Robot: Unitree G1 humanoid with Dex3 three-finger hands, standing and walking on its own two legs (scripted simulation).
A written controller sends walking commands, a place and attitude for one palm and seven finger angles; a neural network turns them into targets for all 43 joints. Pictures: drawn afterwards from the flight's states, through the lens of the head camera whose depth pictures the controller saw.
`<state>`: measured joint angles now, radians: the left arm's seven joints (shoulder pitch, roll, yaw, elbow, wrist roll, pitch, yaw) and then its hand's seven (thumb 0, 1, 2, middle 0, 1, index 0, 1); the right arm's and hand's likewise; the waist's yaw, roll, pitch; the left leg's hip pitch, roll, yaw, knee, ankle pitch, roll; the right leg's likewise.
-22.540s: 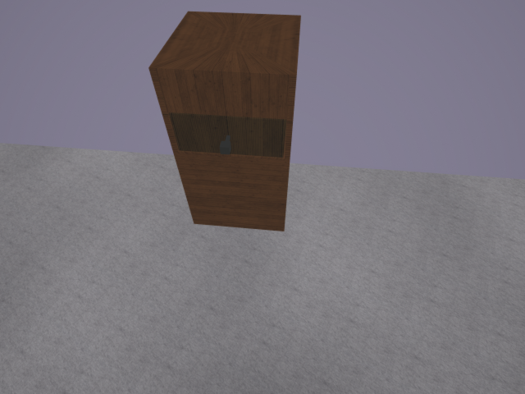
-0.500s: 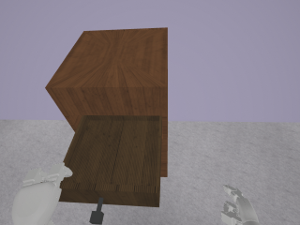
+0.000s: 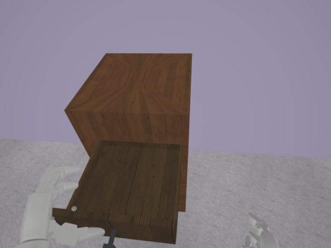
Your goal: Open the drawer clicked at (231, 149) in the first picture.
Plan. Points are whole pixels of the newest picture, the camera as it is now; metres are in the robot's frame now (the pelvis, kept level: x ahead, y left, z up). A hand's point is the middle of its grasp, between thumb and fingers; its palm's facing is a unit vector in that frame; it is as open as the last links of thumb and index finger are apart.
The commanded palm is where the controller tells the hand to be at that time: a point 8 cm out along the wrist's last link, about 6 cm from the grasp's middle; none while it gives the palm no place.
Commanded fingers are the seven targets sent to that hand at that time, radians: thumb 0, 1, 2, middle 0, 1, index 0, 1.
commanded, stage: draw the hand back to the body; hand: left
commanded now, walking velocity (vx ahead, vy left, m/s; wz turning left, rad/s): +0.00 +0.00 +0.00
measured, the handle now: (110, 244) +0.19 +0.21 -0.20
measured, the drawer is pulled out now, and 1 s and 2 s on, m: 0.30 0.30 0.30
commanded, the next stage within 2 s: step back with the hand held close in 0.76 s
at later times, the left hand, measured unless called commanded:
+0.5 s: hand (41, 179) +0.19 +0.23 +0.19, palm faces +0.41 -0.80 -0.43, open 9.1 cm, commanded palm +0.13 +0.27 +0.20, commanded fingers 0.00 0.83 0.87 -0.20 -0.34 -0.20 -0.34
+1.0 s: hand (34, 177) +0.19 +0.24 +0.19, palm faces +0.39 -0.79 -0.47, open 7.4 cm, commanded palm +0.12 +0.27 +0.20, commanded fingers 0.00 0.90 0.90 -0.20 -0.30 -0.20 -0.30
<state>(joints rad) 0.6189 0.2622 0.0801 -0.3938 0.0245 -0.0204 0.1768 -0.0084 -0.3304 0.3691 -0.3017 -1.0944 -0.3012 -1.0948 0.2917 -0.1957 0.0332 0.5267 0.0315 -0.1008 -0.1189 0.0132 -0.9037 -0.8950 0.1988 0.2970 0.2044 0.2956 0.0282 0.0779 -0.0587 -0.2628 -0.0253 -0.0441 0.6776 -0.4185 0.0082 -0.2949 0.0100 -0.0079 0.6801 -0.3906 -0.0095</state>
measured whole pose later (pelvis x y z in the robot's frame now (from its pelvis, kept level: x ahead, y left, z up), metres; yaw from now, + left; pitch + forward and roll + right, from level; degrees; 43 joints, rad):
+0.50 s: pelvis +0.00 -0.01 +0.02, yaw +0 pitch -2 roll +0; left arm 0.56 0.34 0.30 -0.51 -0.06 -0.09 0.13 0.00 0.49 0.73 -0.24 -0.56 -0.24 -0.56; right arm 0.19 -0.21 0.01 0.60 0.03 -0.16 -0.10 0.01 -0.90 -0.90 0.20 0.30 0.20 0.30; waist 0.06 0.08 -0.02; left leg -0.13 0.00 -0.05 0.50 -0.34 -0.01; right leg -0.16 0.03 -0.02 0.50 -0.31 -0.02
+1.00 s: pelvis -0.01 +0.00 +0.02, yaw +0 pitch -1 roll -1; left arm 0.54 0.34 0.37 -0.48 -0.05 -0.16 0.12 0.01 0.89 0.90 -0.21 -0.30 -0.21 -0.30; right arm 0.16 -0.23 0.00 0.59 0.02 -0.09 -0.07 0.01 -0.90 -0.89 0.20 0.30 0.21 0.30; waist 0.01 0.08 0.03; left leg -0.17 0.01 -0.05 0.49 -0.30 0.00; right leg -0.18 0.04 -0.01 0.43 -0.24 -0.02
